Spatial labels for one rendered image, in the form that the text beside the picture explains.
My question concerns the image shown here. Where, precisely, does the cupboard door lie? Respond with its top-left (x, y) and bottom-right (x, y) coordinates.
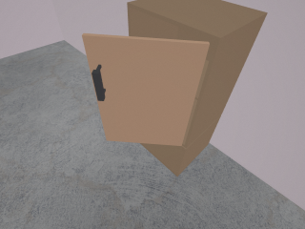
top-left (82, 33), bottom-right (210, 146)

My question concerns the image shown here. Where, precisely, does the handle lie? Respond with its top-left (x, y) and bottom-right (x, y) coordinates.
top-left (91, 64), bottom-right (106, 101)

